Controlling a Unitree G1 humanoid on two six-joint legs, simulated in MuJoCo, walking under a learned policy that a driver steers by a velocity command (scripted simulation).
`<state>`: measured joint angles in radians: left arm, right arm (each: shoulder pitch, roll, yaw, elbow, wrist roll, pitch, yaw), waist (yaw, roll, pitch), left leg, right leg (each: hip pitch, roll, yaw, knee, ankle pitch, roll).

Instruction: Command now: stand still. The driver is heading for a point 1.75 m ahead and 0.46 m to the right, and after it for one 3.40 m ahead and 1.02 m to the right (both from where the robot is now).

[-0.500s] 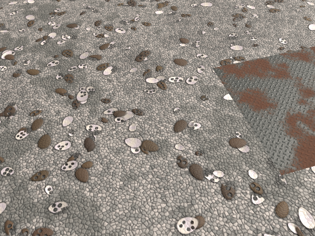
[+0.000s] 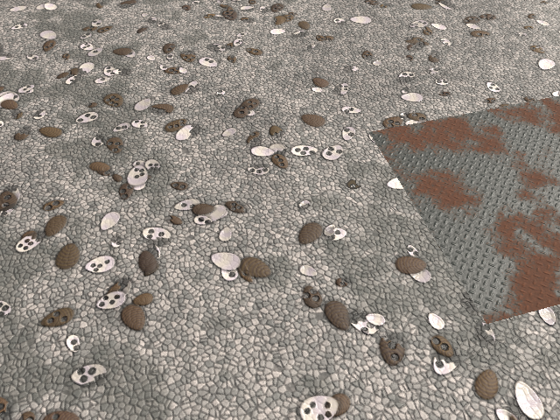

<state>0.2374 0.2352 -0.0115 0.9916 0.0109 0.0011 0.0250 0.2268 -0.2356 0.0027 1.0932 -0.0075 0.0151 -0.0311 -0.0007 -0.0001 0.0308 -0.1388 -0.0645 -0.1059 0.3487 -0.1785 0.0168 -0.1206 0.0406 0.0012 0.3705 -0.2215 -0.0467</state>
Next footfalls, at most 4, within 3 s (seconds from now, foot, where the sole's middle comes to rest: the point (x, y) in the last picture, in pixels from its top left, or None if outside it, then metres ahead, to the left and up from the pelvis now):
1.18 left None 0.15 0.12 -0.78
1.66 right None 0.50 -0.02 -0.78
2.20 left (242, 313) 0.82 0.14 -0.78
2.76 right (324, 249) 1.04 -0.09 -0.78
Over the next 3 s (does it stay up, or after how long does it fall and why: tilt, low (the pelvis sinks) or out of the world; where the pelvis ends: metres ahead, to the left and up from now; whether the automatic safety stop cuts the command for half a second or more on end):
stays up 1.03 -0.05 0.00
